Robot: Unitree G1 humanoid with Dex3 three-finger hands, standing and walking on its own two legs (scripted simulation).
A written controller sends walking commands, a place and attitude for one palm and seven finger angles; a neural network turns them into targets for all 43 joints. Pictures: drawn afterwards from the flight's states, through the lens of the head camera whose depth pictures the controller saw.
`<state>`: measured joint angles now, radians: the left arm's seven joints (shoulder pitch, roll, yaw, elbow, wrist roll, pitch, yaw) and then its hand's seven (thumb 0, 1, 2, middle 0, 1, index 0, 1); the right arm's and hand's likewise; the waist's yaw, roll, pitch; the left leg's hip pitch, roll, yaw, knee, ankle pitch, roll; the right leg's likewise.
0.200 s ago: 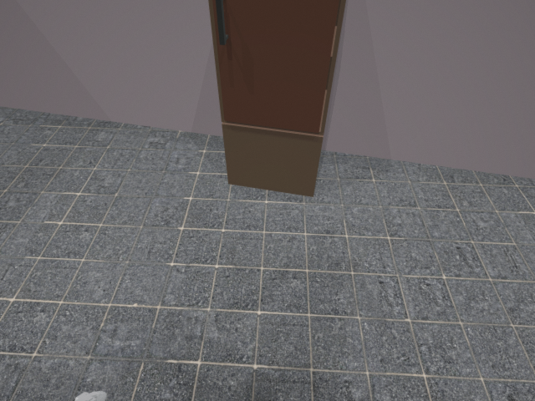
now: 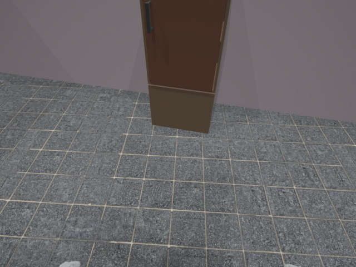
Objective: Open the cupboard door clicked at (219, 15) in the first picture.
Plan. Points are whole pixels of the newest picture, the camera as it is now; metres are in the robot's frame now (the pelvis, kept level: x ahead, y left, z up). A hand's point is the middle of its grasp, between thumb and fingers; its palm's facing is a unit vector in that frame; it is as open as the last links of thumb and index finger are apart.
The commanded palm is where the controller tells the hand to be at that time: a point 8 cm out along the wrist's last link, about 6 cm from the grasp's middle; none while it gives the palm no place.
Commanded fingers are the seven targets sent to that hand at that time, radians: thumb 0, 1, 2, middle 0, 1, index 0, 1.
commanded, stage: stand and wait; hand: left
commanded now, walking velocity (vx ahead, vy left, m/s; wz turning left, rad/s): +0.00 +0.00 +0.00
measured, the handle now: (149, 17) +1.26 +0.23 +0.08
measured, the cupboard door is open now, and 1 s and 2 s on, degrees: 0 0 0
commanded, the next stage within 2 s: look at it before walking up in 0.62 s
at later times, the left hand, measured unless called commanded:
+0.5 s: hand out of the picture +0.06 +0.24 -0.15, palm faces -0.03 -0.94 -0.34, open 7.4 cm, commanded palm none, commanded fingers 0.00 0.90 0.90 -0.20 -0.30 -0.20 -0.30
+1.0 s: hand out of the picture +0.06 +0.23 -0.15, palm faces -0.04 -0.94 -0.33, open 7.4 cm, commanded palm none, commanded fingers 0.00 0.90 0.90 -0.20 -0.30 -0.20 -0.30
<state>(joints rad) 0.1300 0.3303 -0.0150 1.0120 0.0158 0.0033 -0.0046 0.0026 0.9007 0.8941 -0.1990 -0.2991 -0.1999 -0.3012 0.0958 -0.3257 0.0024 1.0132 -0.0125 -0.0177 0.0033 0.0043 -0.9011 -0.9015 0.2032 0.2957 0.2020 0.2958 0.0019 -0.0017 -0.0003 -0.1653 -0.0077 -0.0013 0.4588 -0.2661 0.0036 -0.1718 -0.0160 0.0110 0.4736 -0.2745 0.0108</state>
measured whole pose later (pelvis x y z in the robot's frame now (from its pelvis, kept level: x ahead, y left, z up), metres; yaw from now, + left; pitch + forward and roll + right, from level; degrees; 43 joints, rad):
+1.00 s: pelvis -0.01 -0.01 +0.01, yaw +0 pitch -2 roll +0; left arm 0.14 0.34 -0.01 1.08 0.02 0.00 -0.01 0.00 0.90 0.89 -0.20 -0.30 -0.20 -0.30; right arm 0.13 -0.34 0.00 1.11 -0.01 -0.02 0.00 0.00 -0.90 -0.90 0.20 0.30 0.20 0.30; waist 0.00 0.00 0.02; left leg -0.14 0.01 -0.01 0.38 -0.20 -0.02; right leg -0.15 0.01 0.01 0.39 -0.21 -0.01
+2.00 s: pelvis +0.16 +0.06 +0.00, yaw +15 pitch +1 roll +0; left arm 0.20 0.19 0.05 1.00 0.03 0.00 -0.02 0.00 0.91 0.89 -0.19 -0.30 -0.19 -0.30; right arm 0.45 -0.10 -0.03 1.12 -0.01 -0.07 -0.01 0.00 -0.90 -0.90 0.20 0.30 0.20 0.30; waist -0.04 -0.03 0.02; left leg -0.03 -0.05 0.00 0.32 -0.31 0.05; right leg -0.58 -0.12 -0.06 0.86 -0.23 0.06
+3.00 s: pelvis +0.44 +0.14 -0.02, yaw +19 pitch -2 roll +1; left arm 0.29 0.16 0.07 0.96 0.03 0.04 -0.01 0.00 0.90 0.89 -0.19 -0.30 -0.20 -0.30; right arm 0.14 -0.18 -0.07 0.98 -0.01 0.01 -0.01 -0.02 -0.92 -0.90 0.20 0.30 0.20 0.30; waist 0.02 0.02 0.06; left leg -0.25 0.15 0.33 0.64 -0.32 0.01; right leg -0.30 -0.06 -0.11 0.64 -0.28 0.01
